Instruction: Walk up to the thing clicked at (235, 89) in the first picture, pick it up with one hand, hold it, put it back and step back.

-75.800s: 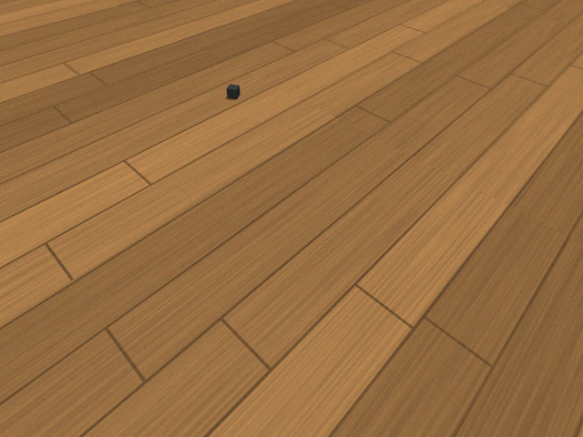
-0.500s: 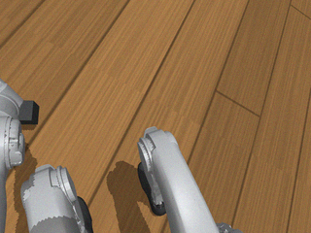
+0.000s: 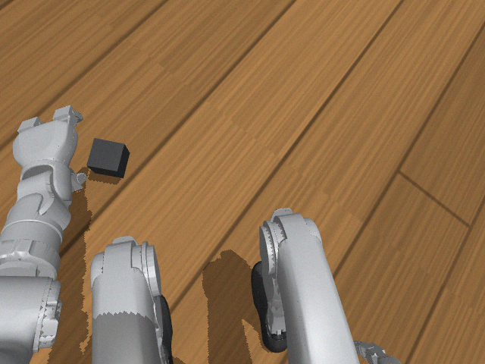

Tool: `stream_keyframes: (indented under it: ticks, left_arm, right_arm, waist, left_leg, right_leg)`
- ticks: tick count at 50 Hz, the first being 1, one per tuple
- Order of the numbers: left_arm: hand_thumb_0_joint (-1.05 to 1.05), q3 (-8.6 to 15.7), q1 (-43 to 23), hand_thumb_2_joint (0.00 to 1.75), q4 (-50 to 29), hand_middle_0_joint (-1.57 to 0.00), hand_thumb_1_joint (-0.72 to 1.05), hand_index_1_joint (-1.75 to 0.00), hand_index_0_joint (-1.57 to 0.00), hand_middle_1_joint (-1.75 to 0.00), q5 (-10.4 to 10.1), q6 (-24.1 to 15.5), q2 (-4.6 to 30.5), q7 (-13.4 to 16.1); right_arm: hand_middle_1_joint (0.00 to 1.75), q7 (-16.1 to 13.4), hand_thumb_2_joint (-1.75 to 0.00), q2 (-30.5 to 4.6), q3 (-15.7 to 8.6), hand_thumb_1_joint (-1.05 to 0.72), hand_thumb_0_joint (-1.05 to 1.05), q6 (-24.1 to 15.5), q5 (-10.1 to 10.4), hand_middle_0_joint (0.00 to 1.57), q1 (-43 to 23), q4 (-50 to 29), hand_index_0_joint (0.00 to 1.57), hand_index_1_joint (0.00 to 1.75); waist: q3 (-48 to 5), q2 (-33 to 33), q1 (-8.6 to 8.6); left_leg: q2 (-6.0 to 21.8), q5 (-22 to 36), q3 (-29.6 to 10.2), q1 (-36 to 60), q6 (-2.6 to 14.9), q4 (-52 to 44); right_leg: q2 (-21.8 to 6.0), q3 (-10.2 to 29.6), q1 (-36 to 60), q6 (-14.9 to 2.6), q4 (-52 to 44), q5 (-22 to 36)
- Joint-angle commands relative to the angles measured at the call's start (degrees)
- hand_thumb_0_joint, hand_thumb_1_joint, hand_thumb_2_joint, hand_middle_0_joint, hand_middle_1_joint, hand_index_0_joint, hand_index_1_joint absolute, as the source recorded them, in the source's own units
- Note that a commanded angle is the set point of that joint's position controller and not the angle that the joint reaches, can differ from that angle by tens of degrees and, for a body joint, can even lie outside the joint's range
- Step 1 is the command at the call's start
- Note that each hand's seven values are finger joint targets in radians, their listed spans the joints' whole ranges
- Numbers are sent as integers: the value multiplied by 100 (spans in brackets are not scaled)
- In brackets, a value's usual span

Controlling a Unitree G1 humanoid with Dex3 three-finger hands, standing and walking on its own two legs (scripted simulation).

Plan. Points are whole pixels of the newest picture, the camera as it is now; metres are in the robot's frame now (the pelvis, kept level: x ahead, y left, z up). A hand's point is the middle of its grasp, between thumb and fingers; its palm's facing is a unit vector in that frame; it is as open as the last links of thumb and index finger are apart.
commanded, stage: home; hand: left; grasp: from above
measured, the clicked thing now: (109, 158) +0.52 +0.21 -0.33
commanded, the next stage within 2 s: none
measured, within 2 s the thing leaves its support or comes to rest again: neither
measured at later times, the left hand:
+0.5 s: hand (10, 263) +0.30 +0.20 +0.08, palm faces -0.15 -0.83 -0.54, open 7.6 cm
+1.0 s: hand out of the picture +0.23 +0.19 +0.28, palm faces +0.17 -0.96 -0.21, open 7.4 cm
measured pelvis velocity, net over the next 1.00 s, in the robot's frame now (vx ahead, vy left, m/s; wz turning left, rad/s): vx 0.07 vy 0.00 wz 0.10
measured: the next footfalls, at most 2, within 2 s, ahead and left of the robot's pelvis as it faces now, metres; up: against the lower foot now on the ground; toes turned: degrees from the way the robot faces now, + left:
none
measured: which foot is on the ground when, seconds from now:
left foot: down 0.00-1.00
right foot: down 0.00-1.00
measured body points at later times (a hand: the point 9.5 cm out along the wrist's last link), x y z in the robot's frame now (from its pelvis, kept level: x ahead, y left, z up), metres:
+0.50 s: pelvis +0.01 -0.01 +0.18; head +0.15 +0.02 +0.61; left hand +0.30 +0.24 +0.11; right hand +0.23 -0.24 +0.08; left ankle +0.07 +0.12 -0.33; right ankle +0.11 -0.14 -0.33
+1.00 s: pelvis +0.07 +0.00 +0.34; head +0.10 +0.01 +0.79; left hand +0.22 +0.24 +0.30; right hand +0.24 -0.24 +0.26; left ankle +0.06 +0.12 -0.33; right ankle +0.11 -0.14 -0.33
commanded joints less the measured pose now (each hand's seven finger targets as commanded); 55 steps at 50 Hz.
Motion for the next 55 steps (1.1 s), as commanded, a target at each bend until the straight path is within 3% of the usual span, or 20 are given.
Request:
stream_keyframes:
  ticks: [1,2,3,5,7,8,10,12,14,16,21,27,31,35,37,41,48,55]
  left_arm:
    - [0,-47,-1054,87,-1876,-22,30,-48,-20,-46,-574,79,735,-228]
    - [0,-248,-876,82,-1911,-20,31,-43,-19,-42,-711,112,447,-375]
    - [0,-101,-518,82,-1892,-20,35,-41,-19,-40,-875,151,589,-488]
    - [0,-212,77,80,-1918,-19,44,-37,-19,-37,-1247,246,303,-722]
    - [0,-345,-96,83,-3163,-20,55,-36,-19,-35,-1688,259,168,-886]
    - [0,-319,390,86,-2791,-20,61,-36,-20,-35,-1837,350,77,-938]
    - [0,-317,779,93,-3241,-21,75,-38,-21,-37,-2145,370,-12,-996]
    - [0,-206,1078,100,-3567,-23,88,-39,-22,-39,-2316,407,-19,-991]
    - [0,-75,1164,96,-4293,-21,91,-34,-21,-34,-2520,459,18,-888]
    - [0,6,1599,90,-4727,-20,90,-30,-20,-30,-2763,532,-100,-765]
    - [0,93,2714,91,-4997,-20,90,-30,-20,-30,-3424,799,-337,-674]
    - [0,135,3898,90,-5544,-20,90,-30,-20,-30,-4477,1190,-644,-802]
    - [0,184,4596,90,-5860,-20,90,-30,-20,-30,-4959,1406,-795,-808]
    - [0,308,5076,90,-6260,-20,90,-30,-20,-30,-5282,1585,-937,-836]
    - [0,448,5437,90,-6355,-20,89,-30,-20,-30,-5398,1689,-961,-838]
    - [0,487,6108,90,-6802,-20,90,-30,-20,-30,-5596,1879,-1101,-869]
    - [0,430,7099,90,-7479,-20,90,-30,-20,-30,-5702,2193,-1199,-988]
    - [0,400,7365,90,-7697,-20,90,-30,-20,-30,-5708,2264,-1216,-1213]
  right_arm:
    - [30,-297,-90,-1380,-688,-89,0,132,225,20,1250,-271,20,30]
    - [30,-349,-90,-1368,-659,-89,0,145,274,20,992,-513,20,30]
    - [30,-394,-90,-1376,-696,-89,0,196,314,20,1022,-430,20,30]
    - [30,-484,-90,-1317,-655,-90,0,258,353,20,819,-619,20,30]
    - [30,-566,-90,-1220,-627,-90,0,235,412,20,453,-1006,20,30]
    - [30,-604,-90,-1186,-629,-90,0,211,440,20,347,-1036,20,30]
    - [30,-647,-90,-1120,-602,-90,0,163,502,20,182,-1139,20,30]
    - [30,-712,-90,-1011,-584,-90,0,122,543,20,71,-1191,20,30]
    - [30,-806,-90,-903,-564,-90,0,79,609,20,-93,-1342,20,30]
    - [30,-910,-90,-799,-498,-90,0,7,646,20,-248,-1408,20,30]
    - [30,-1158,-90,-673,-430,-90,0,-159,703,20,-417,-1471,20,30]
    - [30,-1384,-90,-531,-311,-90,0,-333,746,20,-545,-1638,20,30]
    - [30,-1534,-90,-386,-161,-90,0,-480,760,20,-448,-1703,20,30]
    - [30,-1731,-90,-306,-74,-90,0,-630,763,20,-229,-1689,20,30]
    - [30,-1838,-90,-293,-38,-90,0,-686,767,20,-149,-1710,20,30]
    - [30,-1975,-90,-242,29,-90,0,-792,750,20,25,-1863,20,30]
    - [30,-2110,-90,-232,27,-90,0,-966,685,20,177,-2008,20,30]
    - [30,-2156,-90,-262,0,-90,0,-1187,618,20,97,-2116,20,30]
  waist:
    - [-4664,883,-110]
    - [-4361,782,-91]
    - [-4141,620,1]
    - [-3505,166,13]
    - [-3838,407,202]
    - [-3639,193,236]
    - [-3551,148,300]
    - [-3673,312,401]
    - [-3993,435,515]
    - [-3901,536,566]
    - [-3365,269,505]
    - [-3028,-16,488]
    - [-2622,-292,461]
    - [-2332,-121,451]
    - [-2201,7,547]
    - [-1892,64,621]
    - [-1316,144,700]
    - [-732,-285,686]
  left_leg:
    - [-35,1085,378,3349,176,-2345]
    - [-55,1035,294,3400,166,-2508]
    - [-35,809,220,3398,189,-2676]
    - [-50,547,179,3257,206,-2941]
    - [-65,626,240,3684,178,-3221]
    - [-44,545,202,3737,187,-3373]
    - [-36,641,164,3989,174,-3621]
    - [-32,786,223,4275,169,-3808]
    - [-20,782,286,4672,173,-4017]
    - [-39,758,348,4908,160,-4277]
    - [-31,703,289,5430,167,-4950]
    - [-13,783,248,6192,183,-5716]
    - [-18,1002,262,6611,203,-6215]
    - [21,1405,258,7304,173,-6735]
    - [43,1714,239,7730,133,-6988]
    - [22,1995,248,8276,115,-7525]
    - [44,2610,319,9022,74,-8216]
    - [10,2302,325,9093,154,-8536]
  right_leg:
    - [192,-610,2965,-536,-1766,1040]
    - [180,-623,2879,-554,-1885,1000]
    - [193,-605,2849,-536,-1972,820]
    - [193,-579,2899,-534,-2315,567]
    - [176,-507,3373,-552,-2616,625]
    - [176,-505,3485,-514,-2705,585]
    - [158,-491,3630,-503,-2835,685]
    - [145,-400,3878,-498,-2983,810]
    - [126,-307,4232,-480,-3246,850]
    - [111,-255,4547,-481,-3552,829]
    - [111,-184,5226,-450,-4320,674]
    - [146,-110,6170,-397,-5192,720]
    - [176,-60,6985,-371,-5879,882]
    - [169,-49,7503,-372,-6383,1223]
    - [169,-78,7670,-390,-6563,1439]
    - [173,-146,8299,-372,-7114,1687]
    - [256,-310,9006,-365,-7755,2156]
    - [269,-398,9165,-317,-8166,1841]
